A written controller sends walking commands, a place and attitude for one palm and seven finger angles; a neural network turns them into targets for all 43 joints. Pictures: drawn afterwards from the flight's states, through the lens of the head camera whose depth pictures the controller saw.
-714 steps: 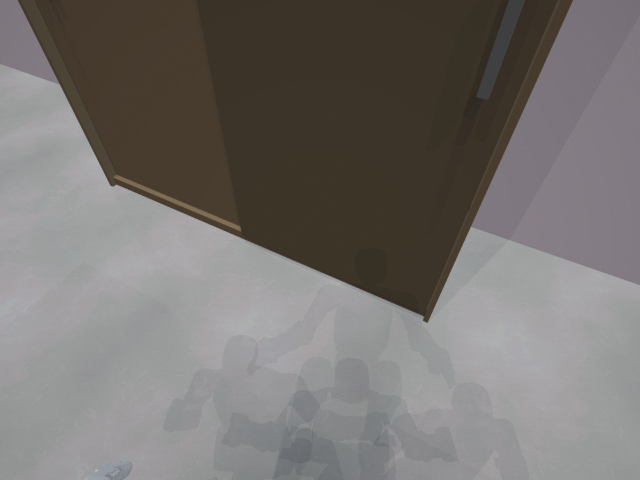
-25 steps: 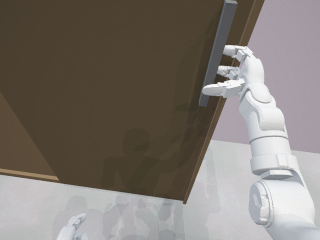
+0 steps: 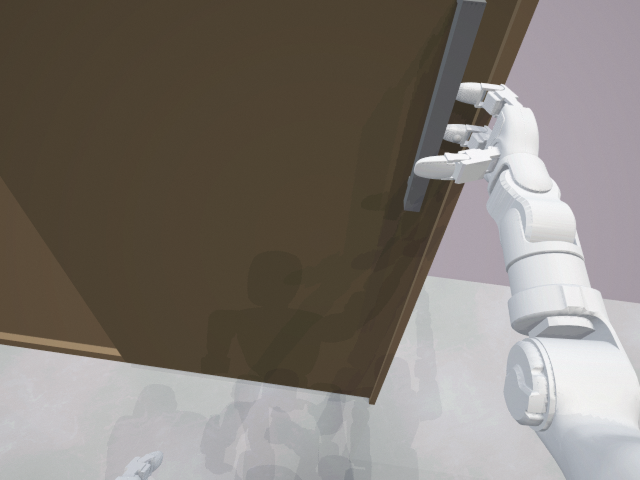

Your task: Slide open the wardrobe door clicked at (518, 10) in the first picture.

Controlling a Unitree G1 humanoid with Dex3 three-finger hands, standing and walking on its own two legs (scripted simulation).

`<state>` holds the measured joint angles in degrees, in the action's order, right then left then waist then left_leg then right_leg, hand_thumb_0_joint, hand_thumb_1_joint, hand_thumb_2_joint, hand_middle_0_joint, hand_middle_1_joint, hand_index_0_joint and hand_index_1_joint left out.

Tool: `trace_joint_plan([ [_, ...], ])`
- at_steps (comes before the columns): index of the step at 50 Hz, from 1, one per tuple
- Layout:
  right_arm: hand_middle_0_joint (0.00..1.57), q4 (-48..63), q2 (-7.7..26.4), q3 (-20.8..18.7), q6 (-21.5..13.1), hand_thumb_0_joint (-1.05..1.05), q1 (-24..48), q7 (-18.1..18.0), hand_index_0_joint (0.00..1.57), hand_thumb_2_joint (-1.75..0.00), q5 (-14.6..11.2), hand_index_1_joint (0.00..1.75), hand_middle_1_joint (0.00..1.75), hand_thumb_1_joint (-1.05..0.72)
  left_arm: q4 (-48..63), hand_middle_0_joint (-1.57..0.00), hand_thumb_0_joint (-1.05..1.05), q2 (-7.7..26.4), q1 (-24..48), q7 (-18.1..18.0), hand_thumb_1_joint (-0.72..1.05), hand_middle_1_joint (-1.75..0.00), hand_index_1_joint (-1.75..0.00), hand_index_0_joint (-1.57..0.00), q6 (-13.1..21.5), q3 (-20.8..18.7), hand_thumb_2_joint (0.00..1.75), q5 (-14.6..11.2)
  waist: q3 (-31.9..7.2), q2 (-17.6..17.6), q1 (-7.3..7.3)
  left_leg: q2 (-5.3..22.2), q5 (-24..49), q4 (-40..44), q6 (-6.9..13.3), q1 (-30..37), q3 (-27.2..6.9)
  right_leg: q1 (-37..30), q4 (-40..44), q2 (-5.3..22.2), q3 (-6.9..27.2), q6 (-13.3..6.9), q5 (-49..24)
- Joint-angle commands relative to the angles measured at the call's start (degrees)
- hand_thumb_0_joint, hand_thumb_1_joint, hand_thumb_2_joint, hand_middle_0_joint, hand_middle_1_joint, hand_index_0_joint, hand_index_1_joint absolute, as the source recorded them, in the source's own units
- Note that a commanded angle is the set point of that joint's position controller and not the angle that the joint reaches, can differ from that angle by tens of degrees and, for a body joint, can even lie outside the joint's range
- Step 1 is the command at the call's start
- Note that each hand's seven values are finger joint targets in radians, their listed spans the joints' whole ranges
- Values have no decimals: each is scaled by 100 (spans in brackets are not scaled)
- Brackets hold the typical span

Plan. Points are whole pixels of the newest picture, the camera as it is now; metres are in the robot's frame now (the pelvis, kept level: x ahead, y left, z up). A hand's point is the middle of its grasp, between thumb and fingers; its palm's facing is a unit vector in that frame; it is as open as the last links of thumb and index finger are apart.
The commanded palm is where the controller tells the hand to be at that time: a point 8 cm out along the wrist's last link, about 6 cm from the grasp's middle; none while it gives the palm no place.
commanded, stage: slide the fingers in behind the handle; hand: right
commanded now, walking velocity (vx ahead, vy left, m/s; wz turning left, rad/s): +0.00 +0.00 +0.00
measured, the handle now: (434, 115) +0.50 -0.09 +0.24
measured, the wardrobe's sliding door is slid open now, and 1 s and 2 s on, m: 0.00 0.00 0.00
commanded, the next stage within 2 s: grip the handle and tug to test in 1.86 s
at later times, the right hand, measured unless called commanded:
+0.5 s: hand (451, 146) +0.43 -0.10 +0.24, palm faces +0.04 +1.00 +0.02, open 14.0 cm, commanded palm +0.41 -0.15 +0.23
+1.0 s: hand (434, 142) +0.44 -0.08 +0.24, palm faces +0.04 +1.00 +0.03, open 14.1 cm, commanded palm +0.41 -0.13 +0.23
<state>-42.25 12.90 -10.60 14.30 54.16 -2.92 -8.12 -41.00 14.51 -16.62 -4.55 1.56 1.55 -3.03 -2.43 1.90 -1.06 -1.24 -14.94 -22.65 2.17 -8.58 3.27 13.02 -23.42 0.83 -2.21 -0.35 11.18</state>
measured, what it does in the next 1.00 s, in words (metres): stands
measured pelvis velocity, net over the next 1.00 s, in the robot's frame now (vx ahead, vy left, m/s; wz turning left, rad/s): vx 0.00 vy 0.00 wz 0.01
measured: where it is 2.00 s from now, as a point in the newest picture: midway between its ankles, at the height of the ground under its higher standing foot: outside the picture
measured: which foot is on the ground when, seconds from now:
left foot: down 0.00-1.00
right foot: down 0.00-1.00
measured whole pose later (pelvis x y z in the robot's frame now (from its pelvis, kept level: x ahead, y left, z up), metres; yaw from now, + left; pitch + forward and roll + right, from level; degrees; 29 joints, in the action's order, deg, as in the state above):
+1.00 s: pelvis +0.00 +0.00 +0.00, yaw +1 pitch +0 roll +0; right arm -32.5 7.3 -8.2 17.4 49.1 -7.5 -8.2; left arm -40.0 12.8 -14.3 -3.6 0.5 2.2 -2.7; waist -3.0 1.9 -0.7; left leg -1.1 -14.7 -22.2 1.9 -7.1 2.4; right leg 11.0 -22.6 0.7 -3.0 -0.5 11.1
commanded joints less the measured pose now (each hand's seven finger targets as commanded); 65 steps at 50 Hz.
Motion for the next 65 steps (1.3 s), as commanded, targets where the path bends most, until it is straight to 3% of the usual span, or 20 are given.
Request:
trace_joint_plan([
  [1, 30, 831, 1043, -161, -482, 0, 3432, 60, 30, -30, -53, 120, 120, 50, 663, -20, 0, 654, 304, -16, 90, -30, -30, -20, 347, -218, 90, -17, -1546, -547, -162, 111, 1866, 321, -158, -73, -287, -876, -22, -117, 150, -309, -1101],
  [4, 30, 704, 850, 3, -579, 0, 3727, 46, 30, -30, -5, 120, 120, 50, 587, -20, 0, 620, 195, 7, 90, -30, -30, -20, 411, -222, 90, -17, -1588, -324, -227, 103, 1707, 285, -129, -289, -274, -944, -56, -112, 198, -295, -1040],
  [8, 30, 920, 866, -78, -776, 0, 3569, 70, 30, -30, -38, 120, 120, 50, 673, -20, 0, 628, 217, 66, 90, -30, -30, -20, 487, -241, 90, -16, -1872, -299, -105, 90, 1874, 201, -95, -117, -265, -1045, -60, -103, 193, -289, -1233],
  [11, 30, 940, 994, -270, -845, 0, 3098, 109, 30, -30, -103, 120, 120, 50, 725, -20, 0, 646, 246, 88, 90, -30, -30, -20, 519, -249, 90, -29, -1846, -600, -4, 67, 1899, 215, -98, 15, -245, -990, -39, -83, 180, -300, -1259],
  [15, 30, 1396, 872, -131, -776, 0, 2999, 85, 30, -30, -11, 120, 120, 50, 817, -20, 0, 594, 374, 115, 90, -30, -30, -20, 512, -210, 90, -53, -1763, -282, 19, 68, 1824, 200, -85, -73, -249, -1061, 1, -52, 148, -275, -1225],
  [16, 30, 1421, 901, -213, -741, 0, 2757, 57, 30, -30, -31, 120, 120, 50, 862, -20, 0, 612, 398, 127, 90, -30, -30, -20, 507, -221, 90, -47, -1771, -504, 88, 58, 1836, 209, -81, 26, -218, -1040, 6, -42, 163, -279, -1298],
  [17, 30, 1620, 1066, -369, -696, 0, 2704, 27, 30, -30, -46, 120, 120, 50, 889, -20, 0, 612, 476, 130, 90, -30, -30, -20, 490, -207, 90, -47, -1807, -373, 140, 67, 1901, 199, -79, 98, -248, -1018, 21, -42, 134, -273, -1316],
  [19, 30, 1921, 719, -98, -574, 0, 2611, 10, 30, -30, -42, 120, 120, 50, 949, -20, 0, 555, 596, 138, 90, -30, -30, -20, 475, -185, 90, -62, -1741, -337, 109, 55, 1896, 191, -79, 46, -220, -1085, 27, -31, 126, -258, -1342],
  [21, 30, 1917, 731, -129, -416, 0, 2388, -51, 30, -30, -39, 120, 120, 50, 955, -20, 0, 582, 643, 134, 90, -30, -30, -20, 429, -183, 90, -60, -1574, -568, 128, 46, 1760, 259, -88, 41, -199, -1042, 56, -8, 135, -259, -1281],
  [24, 30, 2094, 408, 202, -196, 0, 2873, -154, 30, -30, -3, 120, 120, 50, 904, -20, 0, 522, 710, 87, 90, -30, -30, -20, 391, -154, 90, -60, -1414, -397, -31, 38, 1435, 310, -100, -275, -198, -1141, 68, 5, 182, -239, -1045],
  [27, 30, 2009, 522, 106, -109, 0, 3088, -267, 30, -30, -32, 120, 120, 50, 837, -20, 0, 530, 748, 38, 90, -30, -30, -20, 367, -141, 90, -30, -1443, -482, -57, 58, 1284, 369, -110, -245, -235, -1109, 80, -18, 208, -250, -927],
  [32, 30, 1963, 137, 319, -177, 0, 3026, -332, 30, -30, -21, 120, 120, 50, 827, -20, 0, 465, 717, 63, 90, -30, -30, -20, 371, -141, 90, 1, -1766, -287, -25, 59, 1633, 242, -62, -159, -200, -1330, 27, -25, 248, -198, -1331],
  [36, 30, 1677, 354, 54, -144, 0, 2640, -331, 30, -30, -59, 120, 120, 50, 833, -20, 0, 501, 708, 74, 90, -30, -30, -20, 300, -149, 90, 22, -1689, -631, 82, 70, 1846, 269, -82, 66, -197, -1133, 65, -48, 214, -212, -1410],
  [44, 30, 2281, 203, 200, -133, 0, 2744, -412, 30, -30, 16, 120, 120, 50, 933, -20, 0, 439, 796, 78, 90, -30, -30, -20, 221, -144, 90, 23, -1744, -409, 48, 78, 2119, 260, -83, 149, -224, -1242, 40, -54, 135, -227, -1567],
  [46, 30, 2287, 319, 71, -107, 0, 2443, -415, 30, -30, -18, 120, 120, 50, 962, -20, 0, 480, 832, 77, 90, -30, -30, -20, 202, -168, 90, 23, -1781, -634, 134, 72, 2176, 269, -94, 311, -199, -1186, 68, -53, 139, -229, -1630],
  [48, 30, 2464, 250, 185, -57, 0, 2601, -398, 30, -30, 0, 120, 120, 50, 962, -20, 0, 450, 881, 67, 90, -30, -30, -20, 190, -149, 90, 8, -1729, -381, 78, 81, 2145, 282, -89, 232, -224, -1222, 62, -63, 111, -233, -1562],
  [49, 30, 2340, 35, 342, -2, 0, 2604, -386, 30, -30, -9, 120, 120, 50, 928, -20, 0, 429, 864, 66, 90, -30, -30, -20, 196, -135, 90, 6, -1559, -460, 20, 67, 2063, 310, -99, 106, -206, -1205, 65, -64, 124, -234, -1473],
  [56, 30, 2432, 160, 193, 90, 0, 2413, -407, 30, -30, -61, 120, 120, 50, 926, -20, 0, 486, 871, 68, 90, -30, -30, -20, 186, -171, 90, 31, -1717, -597, 95, 77, 2316, 297, -112, 315, -199, -1197, 57, -100, 114, -248, -1659],
  [59, 30, 2649, -85, 386, 90, 0, 2493, -388, 30, -30, -56, 120, 120, 50, 948, -20, 0, 428, 900, 92, 90, -30, -30, -20, 197, -153, 90, 23, -1761, -404, 66, 79, 2411, 245, -93, 268, -207, -1280, 25, -109, 112, -237, -1725],
  [65, 30, 2563, -202, 489, 126, 0, 2561, -405, 30, -30, -55, 120, 120, 50, 902, -20, 0, 426, 903, 92, 90, -30, -30, -20, 208, -161, 90, 24, -1709, -537, 3, 65, 2350, 262, -112, 144, -196, -1305, -5, -115, 137, -243, -1652],
])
